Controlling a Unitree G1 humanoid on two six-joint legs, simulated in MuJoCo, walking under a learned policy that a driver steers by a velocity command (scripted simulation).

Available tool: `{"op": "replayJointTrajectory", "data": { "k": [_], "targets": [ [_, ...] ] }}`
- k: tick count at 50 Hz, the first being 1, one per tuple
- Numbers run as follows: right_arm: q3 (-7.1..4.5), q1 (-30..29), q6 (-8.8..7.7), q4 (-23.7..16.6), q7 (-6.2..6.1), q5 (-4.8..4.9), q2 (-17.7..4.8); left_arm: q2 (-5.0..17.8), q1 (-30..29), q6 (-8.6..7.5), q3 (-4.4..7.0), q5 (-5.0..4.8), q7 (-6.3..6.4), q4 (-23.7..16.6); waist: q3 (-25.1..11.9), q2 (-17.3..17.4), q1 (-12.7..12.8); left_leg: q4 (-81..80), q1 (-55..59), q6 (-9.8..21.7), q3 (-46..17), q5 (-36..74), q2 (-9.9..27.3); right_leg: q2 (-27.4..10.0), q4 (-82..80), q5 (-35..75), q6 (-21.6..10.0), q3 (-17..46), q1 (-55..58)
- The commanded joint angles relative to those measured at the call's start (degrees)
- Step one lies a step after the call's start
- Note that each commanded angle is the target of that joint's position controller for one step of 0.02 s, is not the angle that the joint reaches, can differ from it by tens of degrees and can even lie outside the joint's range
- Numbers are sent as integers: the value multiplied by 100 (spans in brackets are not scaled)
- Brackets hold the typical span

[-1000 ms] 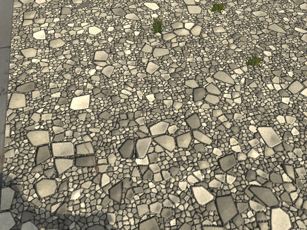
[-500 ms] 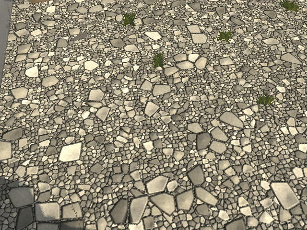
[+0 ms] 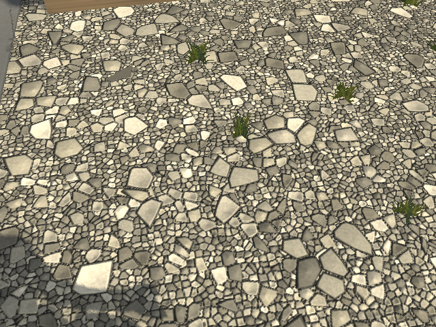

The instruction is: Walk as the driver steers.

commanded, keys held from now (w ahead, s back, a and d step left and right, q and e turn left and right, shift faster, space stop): w+e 0.06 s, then e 0.94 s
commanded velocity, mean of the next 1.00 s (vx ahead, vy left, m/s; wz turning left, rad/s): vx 0.15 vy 0.00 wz -0.46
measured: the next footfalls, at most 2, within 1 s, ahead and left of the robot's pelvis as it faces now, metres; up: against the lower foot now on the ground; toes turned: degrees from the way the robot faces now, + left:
right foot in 0.38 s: +0.30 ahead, -0.11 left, +0.00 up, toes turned -12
left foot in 0.90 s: +0.29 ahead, +0.08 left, +0.00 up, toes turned -33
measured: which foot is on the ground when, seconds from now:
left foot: down 0.00-0.36, up 0.38-0.88, down 0.90-1.00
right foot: up 0.00-0.36, down 0.38-0.92, up 0.94-1.00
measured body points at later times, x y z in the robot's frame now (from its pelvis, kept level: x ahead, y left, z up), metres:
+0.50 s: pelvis +0.18 -0.03 -0.01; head +0.22 -0.05 +0.44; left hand +0.34 +0.21 -0.13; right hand +0.20 -0.30 -0.15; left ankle +0.13 +0.10 -0.65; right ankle +0.26 -0.10 -0.73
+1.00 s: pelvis +0.21 +0.01 +0.01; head +0.24 +0.02 +0.46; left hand +0.44 +0.20 -0.12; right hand +0.17 -0.29 -0.10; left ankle +0.26 +0.10 -0.74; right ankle +0.21 -0.09 -0.69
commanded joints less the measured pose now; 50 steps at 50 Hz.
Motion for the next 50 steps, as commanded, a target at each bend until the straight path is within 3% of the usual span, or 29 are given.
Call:
{"op": "replayJointTrajectory", "data": {
  "k": [1, 3, 5, 7, 9, 12, 15, 17, 18, 19, 20, 21, 23, 24, 26, 28, 33, 36, 40, 42, 44, 45, 46, 47, 48, 49, 50],
  "targets": [
    [-118, 611, -96, 84, -47, 44, -463, 365, 241, 50, 88, 111, -69, -248, -173, 497, -56, -1780, 1068, 713, -1714, 290, 1539, -491, 73, 376, 68, 329, -1246],
    [-147, 784, -208, 203, -48, 56, -550, 318, 173, 147, 93, 117, -122, -257, -114, 502, 3, -1965, 946, 750, -1375, 689, 1524, -473, -26, 569, 149, 318, -1273],
    [-148, 855, -267, 284, -57, 51, -582, 323, -149, 195, 115, 102, -124, -339, 96, 404, 21, -2015, 905, 710, -891, 1790, 1494, -459, -289, 927, 255, 300, -1523],
    [-119, 875, -262, 337, -65, 44, -543, 260, -407, 202, 100, 89, -105, -438, 112, 413, 51, -1796, 914, 602, -313, 3080, 1371, -414, -786, 1296, 322, 171, -1531],
    [-99, 816, -233, 339, -86, 63, -534, 141, -740, 188, 43, 59, -108, -557, 63, 545, -5, -1625, 850, 480, 137, 3517, 1199, -341, -1508, 1779, 309, -102, -1232],
    [-109, 1044, -172, 437, -162, 79, -595, 99, -1144, 183, -1, 71, -110, -704, -59, 615, -206, -1285, 1254, 421, 346, 3794, 1258, -209, -2263, 2181, 205, -367, -1020],
    [-165, 1079, -68, 490, -255, 68, -694, 237, -1050, 170, 43, 141, -98, -756, -140, 699, -180, -589, 1708, 338, 353, 4147, 1456, -68, -2629, 1648, -2, -454, -866],
    [-227, 984, 14, 457, -305, 83, -795, 373, -575, 131, 118, 176, -79, -655, -345, 657, -13, 415, 1840, 249, 369, 4459, 1480, 173, -3011, 1263, -213, -540, -407],
    [-252, 930, 68, 421, -306, 102, -832, 451, -86, 64, 177, 206, -60, -510, -590, 389, 221, 1392, 1710, 89, 510, 3950, 1298, 285, -3594, 1824, -339, -514, 175],
    [-269, 1072, 83, 281, -296, 93, -849, 947, 348, -5, 319, 221, -8, -481, -1033, -275, 387, 2951, 818, -198, 617, 2046, 934, -534, -3684, 4254, -648, 529, 1227],
    [-150, 1618, 129, 97, -254, 162, -237, 1599, 222, 56, 492, 126, 43, -577, -1610, -1404, -52, 4905, -991, -459, 456, -2967, -278, -2223, -3391, 7658, -1837, 2664, 2610],
    [-167, 1480, 231, 125, -229, -18, -464, 1468, 294, 159, 501, -180, 22, -638, -2186, -589, 158, 5194, -1150, -465, -616, -2861, -31, -2229, -3774, 6444, -2096, 2968, 2478],
    [-191, 710, 278, -38, -214, 7, -499, 862, -535, 329, 353, -81, 83, -796, -717, 37, -20, 4750, -1501, -510, -697, -2064, 340, -1662, -4370, 3991, -1672, 2269, 1025],
    [-216, 524, 310, -109, -222, -37, -556, 688, -715, 377, 307, -69, 106, -827, -422, 37, -111, 4329, -1427, -542, -706, -1780, 430, -1354, -4548, 3487, -1409, 2039, 625],
    [-208, 709, 463, -87, -217, -90, -473, 649, -780, 395, 302, -18, 111, -849, -541, -138, -232, 3935, -980, -604, -644, -1482, 352, -1018, -4655, 3164, -1183, 1754, 234],
    [-192, 766, 542, -113, -223, -48, -380, 818, -748, 353, 359, 7, 77, -864, -730, -124, -261, 3621, -890, -650, -653, -1401, 286, -896, -4649, 2977, -1094, 1735, 233],
    [-219, 231, 637, -347, -258, -14, -494, 979, -693, 450, 434, 32, 78, -939, -648, -462, -40, 2762, -1119, -732, -783, -1248, 242, -736, -4940, 671, -859, 2275, 276],
    [-218, 40, 621, -454, -271, 25, -525, 1029, -645, 507, 471, 53, 75, -963, -561, -514, 51, 2340, -1091, -720, -847, -1302, 161, -737, -5001, 159, -798, 2638, 343],
    [-188, 68, 535, -528, -303, 102, -530, 1040, -709, 548, 501, 84, 49, -993, -570, -576, 60, 1676, -640, -581, -876, -1501, -45, -684, -4922, 359, -739, 2962, 360],
    [-175, 302, 479, -519, -326, 156, -548, 1025, -815, 575, 507, 77, 20, -1009, -581, -645, -32, 1072, -163, -448, -874, -1591, -187, -631, -4902, 588, -657, 3130, 264],
    [-177, 799, 418, -430, -367, 179, -572, 999, -1015, 606, 508, 13, -1, -1040, -559, -639, -308, -144, 703, -274, -805, -1208, -286, -424, -4817, 499, -383, 3119, -83],
    [-218, 1009, 381, -394, -413, 136, -730, 902, -1067, 598, 481, -46, 10, -1082, -513, -451, -403, -1003, 1287, -173, -988, -952, -10, -117, -4623, -21, -71, 2895, -493],
    [-320, 824, 378, -524, -469, 62, -1224, 558, -722, 587, 402, -105, 36, -1094, -599, 599, -133, -1678, 1630, 113, -2258, -1726, 1230, 464, -3443, -800, 260, 2150, -966],
    [-379, 77, 388, -804, -455, -54, -1619, 670, -811, 541, 446, -67, 85, -1130, -153, 1519, -93, -2017, 1029, 703, -3580, -1390, 2393, 1265, -1983, -915, 399, 761, -1847],
    [-312, 49, 397, -798, -416, -76, -1227, 1111, -913, 525, 540, 142, 90, -1059, -124, 723, -39, -1678, 533, 909, -3022, -234, 2376, 656, -920, -715, 473, 817, -1478],
    [-206, -191, 383, -859, -387, -17, -883, 1036, -721, 532, 554, 141, 45, -965, -195, 513, 173, -1425, 379, 757, -2359, 555, 1958, 685, -441, -420, 454, 802, -1218],
    [-171, -330, 376, -908, -359, 0, -776, 951, -521, 578, 536, 143, 12, -877, -245, 534, 265, -1268, 459, 605, -1798, 1039, 1634, 672, 26, -189, 492, 743, -1189]
  ]
}}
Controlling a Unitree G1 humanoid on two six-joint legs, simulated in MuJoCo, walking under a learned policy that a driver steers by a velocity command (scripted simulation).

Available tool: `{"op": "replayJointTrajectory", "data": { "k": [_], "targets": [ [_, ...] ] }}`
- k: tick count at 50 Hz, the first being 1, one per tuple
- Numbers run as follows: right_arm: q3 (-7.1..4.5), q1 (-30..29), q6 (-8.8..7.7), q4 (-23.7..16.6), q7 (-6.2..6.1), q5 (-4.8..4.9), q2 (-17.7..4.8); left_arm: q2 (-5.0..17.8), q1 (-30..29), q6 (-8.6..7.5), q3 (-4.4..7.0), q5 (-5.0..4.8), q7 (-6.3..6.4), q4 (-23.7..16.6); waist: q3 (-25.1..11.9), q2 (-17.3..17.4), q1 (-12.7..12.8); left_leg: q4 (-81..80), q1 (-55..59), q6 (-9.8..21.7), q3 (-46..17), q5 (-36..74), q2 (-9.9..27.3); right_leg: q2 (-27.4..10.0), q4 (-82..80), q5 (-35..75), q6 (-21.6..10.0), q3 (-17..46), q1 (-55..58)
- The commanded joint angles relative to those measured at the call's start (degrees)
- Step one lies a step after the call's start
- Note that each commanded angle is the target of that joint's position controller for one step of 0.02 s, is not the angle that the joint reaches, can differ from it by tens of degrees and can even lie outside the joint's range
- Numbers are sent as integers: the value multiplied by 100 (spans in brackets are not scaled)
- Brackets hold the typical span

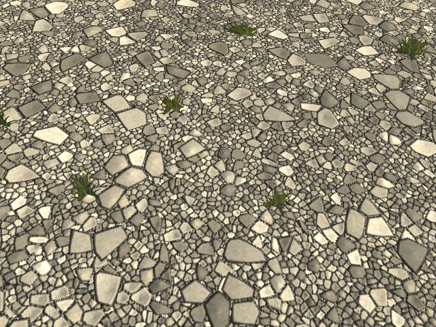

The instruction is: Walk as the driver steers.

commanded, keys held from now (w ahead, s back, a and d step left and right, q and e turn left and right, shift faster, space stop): e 0.28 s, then no key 0.22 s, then w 0.50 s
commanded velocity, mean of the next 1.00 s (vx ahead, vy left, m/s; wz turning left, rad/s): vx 0.15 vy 0.00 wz -0.30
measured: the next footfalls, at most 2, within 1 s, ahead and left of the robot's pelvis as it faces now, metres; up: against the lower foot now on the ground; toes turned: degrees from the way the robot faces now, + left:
right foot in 0.36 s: +0.00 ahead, -0.12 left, +0.00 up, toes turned -13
left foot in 0.94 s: +0.18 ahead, +0.05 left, +0.00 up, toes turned -14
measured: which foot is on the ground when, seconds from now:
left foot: down 0.00-0.36, up 0.38-0.92, down 0.94-1.00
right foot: up 0.00-0.34, down 0.36-0.94, up 0.96-1.00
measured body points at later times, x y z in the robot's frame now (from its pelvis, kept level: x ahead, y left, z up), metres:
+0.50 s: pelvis -0.01 -0.04 +0.00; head +0.01 -0.07 +0.45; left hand +0.20 +0.18 -0.10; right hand -0.01 -0.32 -0.14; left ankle -0.01 +0.11 -0.68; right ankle -0.04 -0.11 -0.74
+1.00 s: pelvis +0.10 -0.02 -0.01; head +0.11 +0.00 +0.44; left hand +0.18 +0.24 -0.15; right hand +0.14 -0.31 -0.11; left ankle +0.14 +0.06 -0.74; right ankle -0.03 -0.10 -0.71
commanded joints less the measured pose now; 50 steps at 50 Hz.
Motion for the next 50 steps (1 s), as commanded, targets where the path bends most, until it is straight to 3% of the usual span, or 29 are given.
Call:
{"op": "replayJointTrajectory", "data": {
  "k": [1, 3, 7, 13, 16, 17, 18, 19, 20, 21, 22, 23, 25, 27, 29, 31, 36, 42, 44, 46, 47, 48, 49, 50],
  "targets": [
    [-110, -693, -98, -609, 15, 1, -647, 630, 492, 25, 177, 61, -64, -117, -191, 909, 340, -851, 36, 821, -828, 1784, 1449, -315, 2047, -89, 162, -206, -217],
    [-106, -423, -80, -618, 45, -22, -640, 602, 343, 98, 136, 7, -144, -159, -166, 1021, 137, -680, 415, 859, -487, 2391, 1360, -444, 2121, -86, 295, -407, -477],
    [-212, 298, -77, -427, 61, -18, -867, 450, -226, 148, 22, -43, -219, -394, -169, 1115, -294, -454, 1390, 998, -428, 3009, 1615, -666, 1213, -241, 469, -567, -750],
    [-320, 157, -66, -416, 215, -50, -1093, 369, -409, 157, -83, -141, -261, -621, -301, 1390, -319, -155, 963, 911, 51, 3178, 1775, -784, -263, -467, 206, -1102, 539],
    [-351, 114, -36, -351, 264, 3, -1167, 345, -236, 99, -101, -137, -219, -636, -368, 1382, -187, 258, 756, 761, 114, 3015, 1789, -693, -1353, -87, -17, -1215, 1198],
    [-346, 44, -13, -325, 267, 56, -1150, 323, -23, 40, -114, -78, -176, -569, -399, 1188, 12, 612, 465, 539, 278, 2591, 1682, -659, -2285, 721, -108, -1189, 1725],
    [-312, 238, 2, -277, 277, 58, -1004, 570, 142, -53, -72, 21, -112, -529, -557, 531, 87, 1313, -171, 192, 546, 1667, 1470, -1044, -2984, 1400, -218, -495, 2540],
    [-140, 518, 55, -478, 314, -60, -344, 1123, 189, -155, -21, 64, -53, -648, -777, -1131, -165, 2704, -1503, -232, 998, -1939, 858, -2888, -3003, 3542, -548, 1596, 3428],
    [-133, 0, 170, -610, 208, 11, -485, 1381, 503, -185, 73, -100, -24, -565, -776, -1158, 303, 3176, -1601, -260, 385, -2442, 373, -3297, -2713, 4845, -1492, 1733, 2692],
    [-176, -114, 236, -550, 193, 50, -687, 1002, 408, -190, -29, -107, -16, -489, -476, -535, 177, 3511, -1663, -254, 142, -2135, 514, -2952, -2754, 4596, -1554, 1295, 2631],
    [-190, -106, 239, -446, 225, 95, -686, 679, -5, -185, -147, -103, 10, -512, -150, -418, 9, 3462, -1635, -242, 60, -1719, 553, -2587, -2857, 4171, -1374, 851, 2358],
    [-206, 15, 213, -318, 254, 99, -738, 544, -338, -159, -203, -66, 43, -554, -68, -387, -146, 3288, -1576, -261, 50, -1370, 579, -2257, -2925, 3904, -1143, 565, 2354],
    [-229, 308, 227, -115, 302, 5, -784, 474, -343, -182, -258, -101, 107, -507, -245, -448, -188, 3312, -1326, -331, 134, -1000, 483, -2029, -2890, 4396, -1075, 244, 2475],
    [-210, 363, 214, -53, 370, -34, -719, 556, 19, -220, -243, -97, 89, -330, -434, -370, -75, 3193, -1359, -368, 223, -862, 435, -2010, -3249, 2612, -1109, 404, 2701],
    [-216, 115, 198, -66, 440, -89, -714, 590, 263, -236, -235, -64, 65, -148, -92, -438, 76, 2936, -1753, -361, 226, -742, 466, -2045, -3766, 338, -1167, 792, 2735],
    [-240, -100, 141, -97, 483, -100, -739, 628, 378, -280, -224, -34, 56, -26, 256, -463, 126, 2669, -2073, -340, 217, -650, 471, -2137, -4062, -468, -1216, 1067, 2729],
    [-199, -316, -76, -86, 508, -85, -547, 671, 607, -484, -189, -34, 55, 206, 307, -257, 147, 2024, -2103, -258, 238, -491, 519, -2252, -4182, -482, -1377, 1087, 2726],
    [-156, -610, -201, -221, 516, -34, -483, 743, 830, -601, -137, -35, -1, 415, 418, -224, 174, 1201, -1461, -57, 368, -474, 467, -2305, -4066, -535, -1408, 983, 2170],
    [-143, -389, -250, -185, 494, -13, -439, 778, 704, -619, -124, -59, -22, 435, 437, -159, -22, 731, -666, 64, 479, -255, 377, -2236, -3868, -407, -1295, 819, 1670],
    [-184, 490, -339, 126, 419, -34, -498, 680, 594, -633, -155, -64, -21, 449, 265, 176, -469, 95, 975, 141, 535, -181, 164, -1877, -3058, -120, -1060, 445, 756],
    [-282, 1272, -418, 329, 333, -74, -838, 381, 488, -678, -257, -27, -30, 368, -52, 822, -817, -444, 1967, 289, -383, -940, 801, -1419, -1754, 260, -828, -67, 144],
    [-435, 1889, -458, 386, 302, -93, -1583, -83, 405, -727, -389, -76, -56, 105, -425, 2135, -961, -1569, 2624, 827, -2905, -2831, 2301, -579, 223, -568, -536, -945, -975],
    [-384, 1678, -425, 426, 330, -45, -1368, 492, 451, -682, -242, 72, -31, 186, -22, 1319, -669, -1798, 1920, 1106, -3683, -3377, 2551, -645, 1210, -820, -596, -525, -1358],
    [-292, 1115, -421, 272, 373, 1, -1051, 543, 511, -675, -209, 78, -84, 252, 338, 815, -334, -1703, 1480, 1075, -3115, -3115, 2310, -989, 1520, -296, -660, -316, -1383]
  ]
}}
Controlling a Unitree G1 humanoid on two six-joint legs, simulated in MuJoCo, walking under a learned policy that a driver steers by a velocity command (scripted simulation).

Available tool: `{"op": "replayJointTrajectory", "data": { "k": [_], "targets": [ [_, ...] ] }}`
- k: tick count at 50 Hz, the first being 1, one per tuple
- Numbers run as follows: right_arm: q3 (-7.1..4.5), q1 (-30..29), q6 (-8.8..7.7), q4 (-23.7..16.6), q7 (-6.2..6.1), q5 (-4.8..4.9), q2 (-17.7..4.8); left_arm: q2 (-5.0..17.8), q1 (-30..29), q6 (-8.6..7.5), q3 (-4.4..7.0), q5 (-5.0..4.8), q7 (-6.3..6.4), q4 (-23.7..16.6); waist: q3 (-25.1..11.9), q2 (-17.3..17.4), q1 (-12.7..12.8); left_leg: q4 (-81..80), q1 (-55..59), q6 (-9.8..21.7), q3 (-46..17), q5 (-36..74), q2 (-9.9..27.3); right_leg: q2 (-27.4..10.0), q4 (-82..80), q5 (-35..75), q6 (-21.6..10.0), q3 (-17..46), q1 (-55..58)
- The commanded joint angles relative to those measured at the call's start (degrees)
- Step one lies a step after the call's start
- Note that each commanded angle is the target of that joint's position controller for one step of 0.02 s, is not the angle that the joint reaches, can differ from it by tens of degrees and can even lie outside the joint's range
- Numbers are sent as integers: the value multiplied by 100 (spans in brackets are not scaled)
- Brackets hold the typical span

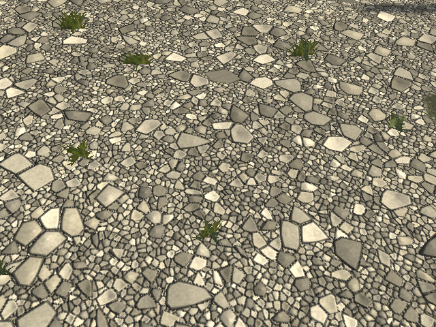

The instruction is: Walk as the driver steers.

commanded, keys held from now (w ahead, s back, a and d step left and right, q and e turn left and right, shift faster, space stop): w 0.46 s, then w+q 0.02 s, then no key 0.52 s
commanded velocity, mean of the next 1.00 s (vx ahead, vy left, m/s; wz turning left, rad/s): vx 0.33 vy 0.00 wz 0.00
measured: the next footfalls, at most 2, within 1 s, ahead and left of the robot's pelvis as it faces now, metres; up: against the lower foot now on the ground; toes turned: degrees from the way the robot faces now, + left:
right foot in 0.44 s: +0.41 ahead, -0.08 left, +0.00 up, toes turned -2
left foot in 0.92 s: +0.53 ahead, +0.09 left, +0.00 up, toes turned +4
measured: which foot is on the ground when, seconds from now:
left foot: down 0.00-0.46, up 0.48-0.90, down 0.92-1.00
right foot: up 0.00-0.42, down 0.44-1.00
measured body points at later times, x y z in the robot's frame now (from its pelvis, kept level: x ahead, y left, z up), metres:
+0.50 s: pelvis +0.26 -0.01 -0.02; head +0.30 -0.02 +0.43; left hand +0.44 +0.23 -0.13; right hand +0.21 -0.26 -0.16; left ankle +0.05 +0.08 -0.67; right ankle +0.36 -0.07 -0.74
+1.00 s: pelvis +0.43 +0.00 +0.00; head +0.44 +0.02 +0.45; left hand +0.42 +0.23 -0.17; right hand +0.52 -0.22 -0.15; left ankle +0.49 +0.09 -0.74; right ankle +0.37 -0.08 -0.74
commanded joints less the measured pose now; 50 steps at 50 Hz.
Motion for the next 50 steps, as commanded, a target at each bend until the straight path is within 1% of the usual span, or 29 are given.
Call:
{"op": "replayJointTrajectory", "data": {
  "k": [1, 2, 3, 7, 12, 16, 18, 19, 20, 21, 22, 23, 24, 25, 26, 27, 29, 31, 34, 36, 39, 42, 44, 45, 46, 47, 48, 49, 50],
  "targets": [
    [-182, 742, -44, 2, 12, 62, -790, 553, -425, -147, 98, 40, -101, -497, 618, 545, -210, -2150, 1539, 797, -3034, -2431, 1876, -448, 1726, 417, -158, 213, -2883],
    [-134, 594, -86, -30, 13, 71, -664, 485, -421, -133, 92, 32, -135, -452, 572, 550, -115, -2216, 1442, 670, -2507, -1687, 1625, -579, 1595, 718, -79, 123, -2720],
    [-97, 607, -134, 9, 0, 72, -566, 450, -427, -95, 74, 78, -156, -399, 507, 613, -101, -2235, 1419, 588, -2083, -911, 1430, -640, 1564, 973, 20, 18, -2601],
    [-66, 1179, -232, 361, -1, 134, -524, 292, -934, 12, 25, 94, -199, -508, 442, 580, -153, -2148, 1608, 667, -1251, 1418, 1202, -722, 1527, 1504, 296, -297, -2899],
    [-6, 1539, -216, 641, -23, 121, -434, 88, -2062, 31, -81, 58, -209, -888, 648, 607, -340, -2135, 1566, 653, -730, 2550, 971, -618, 270, 2080, 448, -639, -2935],
    [-2, 1738, -221, 842, -76, 95, -511, 47, -2627, 4, -142, 14, -183, -1086, 749, 661, -432, -2121, 1806, 648, -641, 3081, 1127, -426, -851, 2325, 246, -802, -2413],
    [-7, 1655, -213, 909, -105, 81, -561, 129, -2544, -22, -116, 8, -140, -1100, 694, 665, -300, -1874, 2080, 613, -600, 3841, 1264, -313, -1128, 2145, 37, -808, -2075],
    [-14, 1546, -211, 917, -122, 74, -608, 193, -2299, -41, -83, 10, -105, -1035, 549, 702, -152, -1537, 2202, 557, -544, 4645, 1292, -182, -1205, 1938, -82, -835, -1714],
    [-30, 1459, -195, 928, -138, 51, -672, 298, -1816, -66, -29, 9, -57, -883, 268, 760, 64, -952, 2315, 486, -497, 5411, 1293, -22, -1250, 1683, -200, -841, -1187],
    [-41, 1399, -157, 935, -138, 37, -715, 431, -1016, -106, 47, 6, -3, -616, -178, 713, 380, -10, 2288, 414, -416, 5682, 1201, 137, -1487, 1611, -335, -875, -349],
    [-29, 1356, -136, 908, -130, 72, -707, 609, -95, -160, 136, 84, 61, -341, -667, 584, 764, 1234, 1545, 339, -282, 4771, 1022, -172, -1703, 1720, -509, -580, 1007],
    [83, 1667, -140, 700, -81, 184, -264, 1173, 654, -172, 287, 243, 136, -247, -1460, -311, 749, 3218, -34, 191, -11, 2252, 525, -1765, -1770, 837, -925, 1403, 2624],
    [58, 2117, -124, 796, -59, 269, -154, 1210, 513, -100, 331, 112, 79, -250, -2002, -1112, 456, 4866, -1452, 107, -396, -1701, -461, -2757, -2668, 570, -1540, 3926, 3244],
    [-60, 1545, -102, 713, -107, 153, -616, 930, -213, -82, 282, -60, 48, -349, -998, -241, 276, 5034, -1875, 182, -819, -1264, -51, -2470, -2806, 989, -1357, 3173, 2365],
    [-45, 1180, -139, 624, -97, 138, -505, 550, -689, -131, 177, -96, 43, -416, -270, -4, 121, 4772, -1776, 167, -780, -846, 146, -2293, -2902, 2113, -1261, 2228, 1432],
    [-27, 1097, -130, 651, -102, 129, -343, 278, -835, -197, 101, -70, 38, -364, 100, 175, -66, 4450, -1491, 140, -735, -717, 308, -2025, -2983, 3374, -1082, 1528, 786],
    [-15, 1250, 31, 729, -69, -17, -176, 18, -754, -301, 2, -77, 65, -164, 153, 16, -328, 3941, -879, 2, -710, -705, 386, -1658, -2996, 4906, -802, 596, 165],
    [-9, 1321, 141, 766, -41, -20, -50, 105, -567, -391, -7, -80, 52, -18, 39, -75, -446, 3651, -722, -105, -586, -584, 270, -1540, -2994, 5857, -807, 211, 80],
    [5, 931, 220, 692, -38, -5, -37, 228, -538, -373, -31, -67, 71, 81, 39, -190, -485, 2815, -905, -205, -381, -81, 271, -1308, -2982, 6198, -714, -242, 129],
    [61, 514, 224, 610, -51, 20, 26, 166, -499, -310, -83, -72, 92, 148, 55, -296, -392, 2034, -783, -238, -200, 287, 287, -1135, -2943, 6141, -574, -463, 125],
    [115, 133, 230, 581, -112, 63, 33, 177, -180, -239, -111, -63, 131, 322, -66, -345, -175, 1370, -588, -220, -69, 614, 221, -1182, -2792, 6060, -519, -435, 446],
    [123, 34, 213, 636, -198, 60, -31, 129, -76, -150, -135, -34, 180, 452, 21, -333, -104, 882, -423, -120, -105, 331, 186, -1348, -2511, 5729, -567, -234, 661],
    [129, 191, 170, 750, -245, 46, -1, 67, -167, -96, -157, -60, 224, 499, 129, -249, -199, 142, -49, -7, -122, 384, 167, -1373, -2183, 5241, -486, -90, 655],
    [140, 373, 111, 833, -267, 28, -9, 49, -160, -84, -162, -77, 239, 537, 129, -32, -310, -596, 461, 39, -283, 1227, 284, -1260, -1948, 4686, -296, -83, 499],
    [69, 693, 42, 942, -301, 1, -357, 1, 39, -103, -177, -56, 252, 518, -153, 339, -256, -539, 1235, 110, -815, 3074, 852, -1023, -1639, 3628, -79, -134, 195],
    [62, 717, 42, 965, -299, 38, -529, -312, 782, -68, -229, -99, 255, 670, -440, 925, 107, -216, 1679, 626, -1409, 4860, 1602, -621, -1471, 1288, 57, -312, -96],
    [106, 637, 108, 977, -277, 123, -310, -328, 910, 52, -220, -127, 307, 882, -524, 1087, -55, -310, 1426, 1099, -1777, 4569, 1877, -310, -1378, 43, 134, -428, -6],
    [157, 456, 150, 955, -262, 96, -133, -168, 647, 134, -173, -102, 339, 867, -275, 995, -48, -582, 1017, 1068, -1883, 3704, 1785, -265, -1493, -85, 154, -361, 71],
    [185, 148, 189, 909, -256, 78, -77, -188, 454, 183, -171, -76, 328, 847, -122, 906, 47, -751, 646, 835, -1717, 2728, 1525, -290, -1815, 162, 162, -292, 260]
  ]
}}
